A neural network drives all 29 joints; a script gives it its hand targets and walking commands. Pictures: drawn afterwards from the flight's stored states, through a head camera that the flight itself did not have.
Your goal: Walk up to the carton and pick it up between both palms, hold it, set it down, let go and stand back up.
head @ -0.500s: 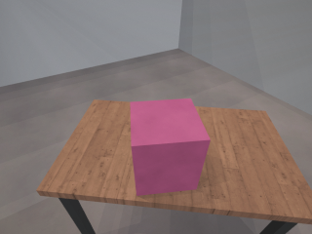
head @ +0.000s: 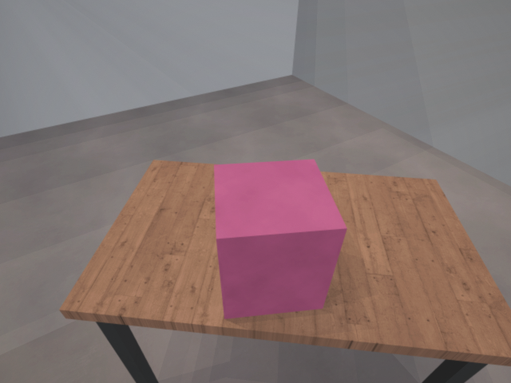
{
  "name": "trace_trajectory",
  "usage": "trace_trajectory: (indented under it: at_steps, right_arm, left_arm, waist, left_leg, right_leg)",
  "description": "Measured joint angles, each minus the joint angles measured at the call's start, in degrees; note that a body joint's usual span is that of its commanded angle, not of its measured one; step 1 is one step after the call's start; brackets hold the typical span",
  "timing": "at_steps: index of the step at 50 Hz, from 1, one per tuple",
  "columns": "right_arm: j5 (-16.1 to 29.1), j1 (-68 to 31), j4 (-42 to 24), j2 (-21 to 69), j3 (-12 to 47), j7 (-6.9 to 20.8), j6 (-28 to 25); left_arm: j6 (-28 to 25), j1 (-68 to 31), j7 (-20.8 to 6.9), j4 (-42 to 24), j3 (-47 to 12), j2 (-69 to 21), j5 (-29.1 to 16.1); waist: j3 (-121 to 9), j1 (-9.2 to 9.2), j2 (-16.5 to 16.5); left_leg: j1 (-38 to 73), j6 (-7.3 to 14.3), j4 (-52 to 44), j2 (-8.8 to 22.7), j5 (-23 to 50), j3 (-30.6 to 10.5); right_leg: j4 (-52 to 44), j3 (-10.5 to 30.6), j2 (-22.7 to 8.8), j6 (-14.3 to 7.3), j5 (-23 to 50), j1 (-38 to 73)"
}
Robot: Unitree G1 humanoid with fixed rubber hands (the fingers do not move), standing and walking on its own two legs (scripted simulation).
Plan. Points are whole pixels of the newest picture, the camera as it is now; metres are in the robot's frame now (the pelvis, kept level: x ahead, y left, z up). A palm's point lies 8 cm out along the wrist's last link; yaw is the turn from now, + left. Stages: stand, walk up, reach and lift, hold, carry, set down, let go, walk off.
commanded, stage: stand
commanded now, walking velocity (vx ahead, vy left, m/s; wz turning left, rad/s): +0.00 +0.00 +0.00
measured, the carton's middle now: (269, 238) +0.43 +0.02 -0.01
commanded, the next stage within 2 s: none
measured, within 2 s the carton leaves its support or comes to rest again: neither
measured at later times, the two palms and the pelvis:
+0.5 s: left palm out of the picture -0.01 +0.27 -0.14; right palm out of the picture +0.07 -0.24 -0.13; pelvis +0.00 +0.00 +0.00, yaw +0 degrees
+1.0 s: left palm out of the picture -0.01 +0.27 -0.13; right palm out of the picture +0.10 -0.24 -0.13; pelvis +0.01 +0.00 +0.00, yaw +0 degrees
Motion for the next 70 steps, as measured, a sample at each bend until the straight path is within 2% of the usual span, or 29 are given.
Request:
trace_trajectory:
  at_steps: [70]
  right_arm:
    - [0.00, -4.35, 0.52, -0.15, 0.00, 0.27, 0.37]
  left_arm:
    - [0.15, 0.00, 0.00, -2.01, 0.00, 0.05, 0.00]
  waist:
    - [2.05, 0.00, 0.72]
  left_leg:
    - [-0.01, 0.01, -1.52, -0.06, 0.00, 0.00]
  right_leg:
    - [-1.62, 0.10, 0.00, 0.06, 0.07, 0.03]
